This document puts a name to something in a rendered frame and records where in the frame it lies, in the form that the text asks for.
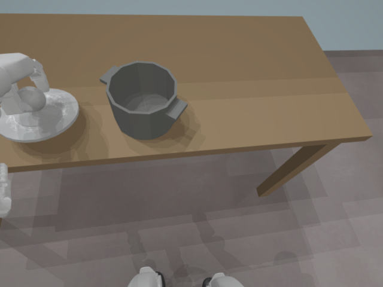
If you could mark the robot right shin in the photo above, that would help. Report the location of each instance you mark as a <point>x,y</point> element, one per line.
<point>217,275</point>

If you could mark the table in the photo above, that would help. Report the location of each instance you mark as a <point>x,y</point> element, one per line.
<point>251,83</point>

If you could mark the left robot thigh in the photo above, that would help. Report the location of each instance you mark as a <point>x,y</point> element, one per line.
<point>146,279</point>

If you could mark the pot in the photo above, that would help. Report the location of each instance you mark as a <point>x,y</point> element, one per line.
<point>143,98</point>

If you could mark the lid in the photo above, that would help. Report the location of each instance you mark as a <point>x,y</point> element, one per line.
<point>59,113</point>

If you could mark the knob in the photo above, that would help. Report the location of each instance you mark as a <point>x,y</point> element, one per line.
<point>33,96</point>

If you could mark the left robot hand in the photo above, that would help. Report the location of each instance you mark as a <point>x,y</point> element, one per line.
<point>19,66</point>

